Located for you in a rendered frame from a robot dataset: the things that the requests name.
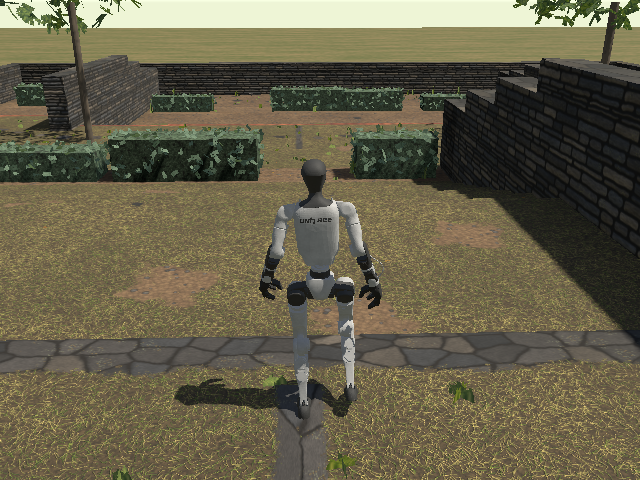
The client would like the robot torso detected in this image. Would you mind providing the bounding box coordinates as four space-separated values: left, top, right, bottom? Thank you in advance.
293 197 340 300

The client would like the left robot hand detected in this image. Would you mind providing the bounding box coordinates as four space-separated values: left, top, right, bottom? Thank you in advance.
259 279 283 300

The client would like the robot right upper arm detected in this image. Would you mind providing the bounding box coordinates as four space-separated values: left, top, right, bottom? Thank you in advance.
336 201 366 257

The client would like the left robot forearm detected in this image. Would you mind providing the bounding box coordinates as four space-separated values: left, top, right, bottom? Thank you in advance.
261 244 280 283

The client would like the left robot thigh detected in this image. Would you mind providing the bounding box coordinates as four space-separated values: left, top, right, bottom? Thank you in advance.
287 281 310 356

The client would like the right robot forearm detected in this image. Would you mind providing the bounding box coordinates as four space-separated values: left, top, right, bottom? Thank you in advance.
356 241 379 287

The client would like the right robot hand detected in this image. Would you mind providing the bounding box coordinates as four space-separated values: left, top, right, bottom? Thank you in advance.
359 283 382 309

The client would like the robot left upper arm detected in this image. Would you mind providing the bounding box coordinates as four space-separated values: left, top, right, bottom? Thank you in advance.
269 203 295 259

